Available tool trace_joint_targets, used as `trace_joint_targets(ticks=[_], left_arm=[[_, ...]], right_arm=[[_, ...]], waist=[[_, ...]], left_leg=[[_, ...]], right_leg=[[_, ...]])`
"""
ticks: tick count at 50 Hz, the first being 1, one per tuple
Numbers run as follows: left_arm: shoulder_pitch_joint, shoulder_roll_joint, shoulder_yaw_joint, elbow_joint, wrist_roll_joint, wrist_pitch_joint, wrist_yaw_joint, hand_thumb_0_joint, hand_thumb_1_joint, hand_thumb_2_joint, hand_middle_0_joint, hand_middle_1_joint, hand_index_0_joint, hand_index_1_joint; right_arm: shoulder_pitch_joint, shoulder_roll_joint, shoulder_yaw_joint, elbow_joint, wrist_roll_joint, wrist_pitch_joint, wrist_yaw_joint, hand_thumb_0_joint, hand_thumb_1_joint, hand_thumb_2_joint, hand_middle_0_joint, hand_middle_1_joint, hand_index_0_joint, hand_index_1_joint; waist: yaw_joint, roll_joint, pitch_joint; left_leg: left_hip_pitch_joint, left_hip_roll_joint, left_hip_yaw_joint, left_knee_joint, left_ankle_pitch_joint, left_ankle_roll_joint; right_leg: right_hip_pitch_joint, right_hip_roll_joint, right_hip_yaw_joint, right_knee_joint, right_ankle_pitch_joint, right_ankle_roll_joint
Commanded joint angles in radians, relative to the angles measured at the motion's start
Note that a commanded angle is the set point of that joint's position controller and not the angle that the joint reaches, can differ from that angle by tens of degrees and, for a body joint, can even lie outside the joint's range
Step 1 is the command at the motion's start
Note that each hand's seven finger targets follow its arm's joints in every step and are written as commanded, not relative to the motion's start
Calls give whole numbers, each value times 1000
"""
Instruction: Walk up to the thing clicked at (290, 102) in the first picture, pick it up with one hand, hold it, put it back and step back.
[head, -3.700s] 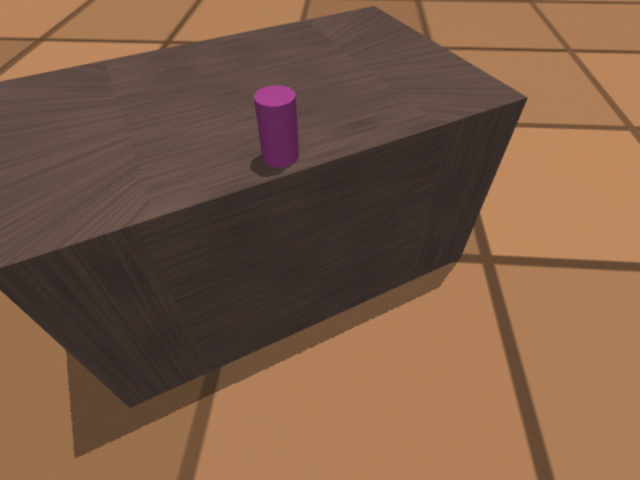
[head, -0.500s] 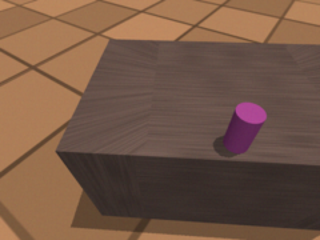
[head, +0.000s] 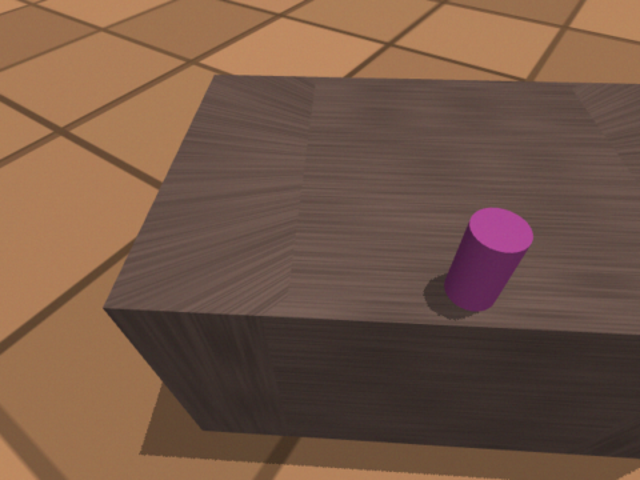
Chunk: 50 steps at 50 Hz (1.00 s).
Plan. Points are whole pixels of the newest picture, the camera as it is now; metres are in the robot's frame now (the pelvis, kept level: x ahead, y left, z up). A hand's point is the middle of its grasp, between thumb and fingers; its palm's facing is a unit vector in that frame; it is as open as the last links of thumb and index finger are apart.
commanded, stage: stand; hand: right
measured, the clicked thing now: (483, 262) +0.42 -0.24 -0.01
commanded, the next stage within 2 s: none
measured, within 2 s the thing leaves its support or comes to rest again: neither
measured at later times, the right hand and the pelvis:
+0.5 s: hand out of the picture +0.08 -0.26 -0.16, palm faces -0.01 +0.94 -0.34, open 7.4 cm; pelvis +0.00 -0.01 +0.00, yaw -1 degrees
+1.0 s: hand out of the picture +0.07 -0.27 -0.16, palm faces -0.01 +0.94 -0.34, open 7.4 cm; pelvis +0.01 -0.01 +0.00, yaw -1 degrees
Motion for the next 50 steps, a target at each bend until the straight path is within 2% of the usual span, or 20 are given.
trace_joint_targets(ticks=[1, 3, 6, 9, 16, 19, 20, 22, 24, 26, 32, 36, 46, 50], left_arm=[[-29, 209, 32, -52, -6, -25, 10, 0, 900, 900, -200, -300, -200, -300], [-35, 208, 31, -53, -5, -24, 11, 0, 900, 900, -200, -300, -200, -300], [-31, 210, 32, -51, -4, -25, 12, 0, 900, 900, -200, -300, -200, -300], [-25, 203, 30, -49, -6, -25, 11, 0, 900, 900, -200, -300, -200, -300], [-30, 207, 31, -56, -3, -23, 10, 0, 900, 900, -200, -300, -200, -300], [-24, 210, 31, -57, -3, -24, 8, 0, 900, 900, -200, -300, -200, -300], [-27, 211, 32, -61, -3, -24, 9, 0, 900, 900, -200, -300, -200, -300], [-28, 208, 31, -60, -5, -25, 8, 0, 900, 900, -200, -300, -200, -300], [-17, 206, 30, -60, -4, -24, 8, 0, 900, 900, -200, -300, -200, -300], [-24, 210, 33, -62, -5, -24, 8, 0, 900, 900, -200, -300, -200, -300], [-22, 211, 31, -64, -4, -22, 8, 0, 900, 900, -200, -300, -200, -300], [-11, 209, 30, -63, -4, -21, 8, 0, 900, 900, -200, -300, -200, -300], [-4, 211, 29, -67, -6, -24, 10, 0, 900, 900, -200, -300, -200, -301], [-11, 208, 29, -68, -6, -24, 9, 0, 900, 900, -200, -300, -200, -301]], right_arm=[[-49, -227, -35, -65, 1, -28, -15, 0, -900, -900, 200, 300, 200, 300], [-43, -227, -34, -63, 2, -28, -16, 0, -900, -900, 200, 300, 200, 300], [-54, -220, -32, -66, 3, -27, -18, 0, -900, -900, 200, 300, 200, 300], [-55, -223, -31, -63, 3, -28, -17, 0, -900, -900, 200, 300, 200, 300], [-56, -222, -30, -62, 2, -24, -15, 0, -900, -900, 200, 300, 200, 300], [-47, -222, -28, -59, 2, -24, -15, 0, -900, -900, 200, 300, 200, 300], [-49, -220, -28, -62, 1, -25, -14, 0, -900, -900, 200, 300, 200, 300], [-42, -221, -25, -59, 2, -25, -15, 0, -900, -900, 200, 300, 200, 300], [-51, -224, -27, -62, 1, -27, -15, 0, -900, -900, 200, 300, 200, 300], [-41, -221, -24, -58, 1, -27, -16, 0, -900, -900, 200, 300, 200, 300], [-34, -222, -23, -59, 2, -25, -16, 0, -900, -900, 200, 300, 200, 300], [-33, -224, -24, -59, 0, -24, -16, 0, -900, -900, 200, 300, 200, 300], [-28, -222, -21, -61, 2, -24, -18, 0, -900, -900, 200, 300, 200, 300], [-18, -223, -19, -61, 2, -22, -18, 0, -900, -900, 200, 300, 200, 300]], waist=[[6, 12, -108], [-2, 13, -99], [2, 2, -112], [2, 10, -102], [-2, 10, -65], [-4, 1, -70], [-4, 4, -79], [-4, 6, -71], [0, 11, -82], [-1, 5, -82], [-6, 1, -66], [-2, -2, -59], [1, -4, -82], [-5, 2, -72]], left_leg=[[43, 124, -78, -43, 237, 37], [34, 121, -77, -55, 206, 33], [58, 128, -70, -38, 256, 37], [65, 126, -65, -41, 242, 35], [33, 121, -63, -68, 111, 28], [42, 121, -60, -71, 110, 31], [47, 123, -63, -66, 146, 29], [36, 121, -58, -69, 136, 30], [59, 127, -60, -59, 176, 29], [49, 124, -55, -61, 166, 31], [41, 121, -56, -74, 123, 27], [45, 122, -57, -72, 130, 24], [63, 128, -48, -50, 198, 30], [51, 124, -43, -58, 161, 29]], right_leg=[[24, -101, 98, -67, 135, -34], [22, -96, 97, -70, 115, -33], [24, -102, 97, -68, 168, -34], [17, -99, 100, -76, 161, -33], [-3, -96, 109, -99, 59, -38], [-7, -99, 116, -104, 71, -42], [-1, -97, 111, -94, 88, -42], [3, -100, 116, -98, 95, -39], [-4, -96, 112, -93, 111, -40], [9, -99, 117, -94, 126, -42], [-5, -95, 115, -98, 87, -40], [-17, -90, 112, -100, 75, -41], [5, -96, 115, -89, 164, -38], [7, -98, 122, -98, 140, -41]])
